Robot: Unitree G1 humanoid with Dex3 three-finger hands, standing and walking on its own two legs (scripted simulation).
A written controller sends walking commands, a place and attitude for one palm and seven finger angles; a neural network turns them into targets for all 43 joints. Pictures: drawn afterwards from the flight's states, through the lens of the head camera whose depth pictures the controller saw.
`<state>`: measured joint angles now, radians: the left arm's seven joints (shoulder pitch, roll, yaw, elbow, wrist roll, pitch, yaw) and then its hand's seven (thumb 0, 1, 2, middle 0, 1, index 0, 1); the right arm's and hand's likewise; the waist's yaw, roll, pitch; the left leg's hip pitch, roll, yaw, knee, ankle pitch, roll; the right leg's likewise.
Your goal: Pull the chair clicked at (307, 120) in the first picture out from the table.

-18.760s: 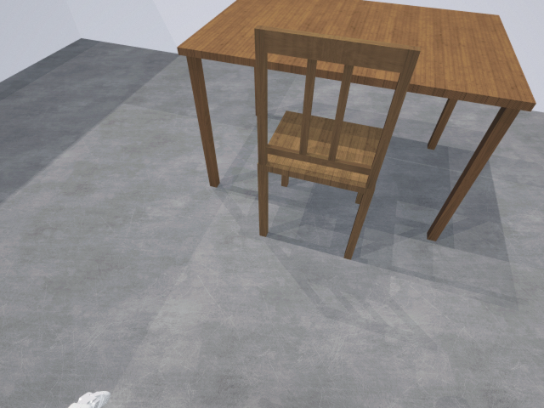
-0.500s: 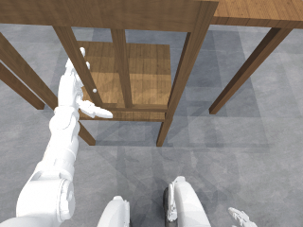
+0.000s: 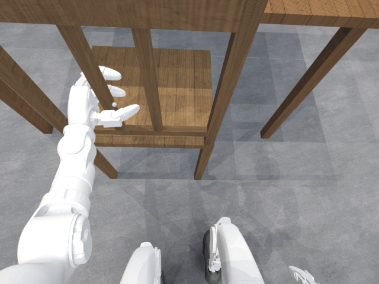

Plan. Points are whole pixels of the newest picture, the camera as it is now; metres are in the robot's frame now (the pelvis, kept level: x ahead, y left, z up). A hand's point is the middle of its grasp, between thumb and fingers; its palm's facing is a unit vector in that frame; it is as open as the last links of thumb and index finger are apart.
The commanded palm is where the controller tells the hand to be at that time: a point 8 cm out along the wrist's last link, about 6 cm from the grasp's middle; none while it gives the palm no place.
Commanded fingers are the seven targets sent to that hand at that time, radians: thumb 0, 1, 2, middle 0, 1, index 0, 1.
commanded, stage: hook a spindle and tug to test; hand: left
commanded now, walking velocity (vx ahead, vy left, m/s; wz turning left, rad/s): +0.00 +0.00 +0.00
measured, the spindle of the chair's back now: (101, 90) +0.50 +0.15 +0.04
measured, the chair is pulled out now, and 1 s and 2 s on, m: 0.00 0.03 0.12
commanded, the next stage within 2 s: step backward, pulling the chair out in 0.82 s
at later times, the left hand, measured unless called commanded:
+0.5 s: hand (115, 106) +0.47 +0.12 +0.02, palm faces -0.08 -1.00 -0.02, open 5.0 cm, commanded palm +0.43 +0.17 +0.02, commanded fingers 0.00 0.90 0.90 -0.50 -1.45 -0.50 -1.45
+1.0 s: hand (112, 120) +0.44 +0.13 +0.02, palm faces -0.07 -0.99 -0.09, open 5.2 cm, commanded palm +0.42 +0.18 +0.03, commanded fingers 0.00 0.90 0.90 -0.50 -1.45 -0.50 -1.45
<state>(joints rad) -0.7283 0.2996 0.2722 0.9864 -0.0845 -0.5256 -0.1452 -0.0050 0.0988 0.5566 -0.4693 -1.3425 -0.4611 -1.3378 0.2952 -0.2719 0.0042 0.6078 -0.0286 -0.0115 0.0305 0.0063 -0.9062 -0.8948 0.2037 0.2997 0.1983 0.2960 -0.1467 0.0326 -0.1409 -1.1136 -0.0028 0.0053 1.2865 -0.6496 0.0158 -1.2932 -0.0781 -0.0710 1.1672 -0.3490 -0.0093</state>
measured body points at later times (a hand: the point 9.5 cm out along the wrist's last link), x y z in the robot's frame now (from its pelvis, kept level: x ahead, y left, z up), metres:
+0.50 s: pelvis +0.02 +0.01 +0.01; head +0.17 +0.01 +0.43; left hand +0.47 +0.18 +0.02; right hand +0.07 -0.25 -0.11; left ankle -0.03 +0.11 -0.62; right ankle +0.10 -0.13 -0.62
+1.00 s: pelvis +0.04 +0.01 +0.03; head +0.20 +0.01 +0.45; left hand +0.44 +0.18 +0.03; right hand +0.15 -0.24 -0.09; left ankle -0.03 +0.11 -0.62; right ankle +0.10 -0.13 -0.62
